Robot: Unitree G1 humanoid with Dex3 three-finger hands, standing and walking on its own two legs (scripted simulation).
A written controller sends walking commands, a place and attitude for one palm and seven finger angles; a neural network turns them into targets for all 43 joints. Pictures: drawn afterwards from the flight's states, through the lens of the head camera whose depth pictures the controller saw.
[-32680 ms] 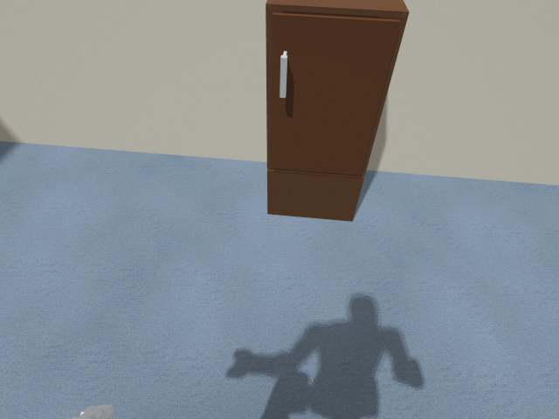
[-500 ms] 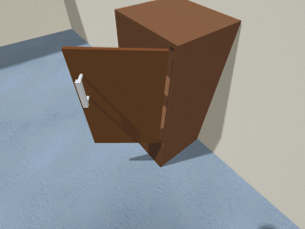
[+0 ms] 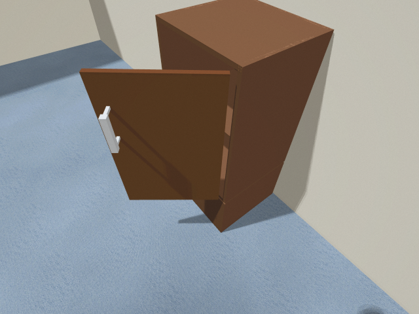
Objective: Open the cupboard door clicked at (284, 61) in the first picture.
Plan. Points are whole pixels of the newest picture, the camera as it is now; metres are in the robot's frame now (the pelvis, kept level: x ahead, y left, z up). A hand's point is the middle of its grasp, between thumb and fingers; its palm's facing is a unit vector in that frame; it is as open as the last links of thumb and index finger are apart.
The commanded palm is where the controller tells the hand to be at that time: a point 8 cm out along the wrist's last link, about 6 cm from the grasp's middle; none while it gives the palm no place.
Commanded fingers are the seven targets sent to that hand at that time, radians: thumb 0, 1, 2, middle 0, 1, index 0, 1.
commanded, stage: come to a stop and stand still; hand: left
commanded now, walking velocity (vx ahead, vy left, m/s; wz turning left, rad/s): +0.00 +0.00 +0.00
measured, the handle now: (111, 130) +0.59 +0.32 -0.03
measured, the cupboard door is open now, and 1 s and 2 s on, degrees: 52 52 52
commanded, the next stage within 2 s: look again from close up in 0.24 s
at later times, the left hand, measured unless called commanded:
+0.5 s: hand out of the picture -0.01 +0.15 -0.18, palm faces +0.05 -0.98 -0.17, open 7.3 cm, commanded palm none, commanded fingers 0.00 0.90 0.90 -0.20 -0.30 -0.20 -0.30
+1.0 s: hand out of the picture -0.02 +0.14 -0.18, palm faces +0.06 -0.99 -0.16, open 7.3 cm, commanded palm none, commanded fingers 0.00 0.90 0.90 -0.20 -0.30 -0.20 -0.30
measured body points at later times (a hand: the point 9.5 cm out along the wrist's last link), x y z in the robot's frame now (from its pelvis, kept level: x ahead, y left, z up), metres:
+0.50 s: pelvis +0.01 -0.01 +0.00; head +0.01 -0.01 +0.45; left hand -0.01 +0.21 -0.16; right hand +0.01 -0.23 -0.16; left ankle +0.01 +0.13 -0.74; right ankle -0.03 -0.10 -0.74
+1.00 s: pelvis +0.01 -0.01 +0.00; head +0.02 -0.01 +0.45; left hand -0.02 +0.20 -0.16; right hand +0.01 -0.22 -0.16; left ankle +0.01 +0.13 -0.74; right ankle -0.03 -0.10 -0.74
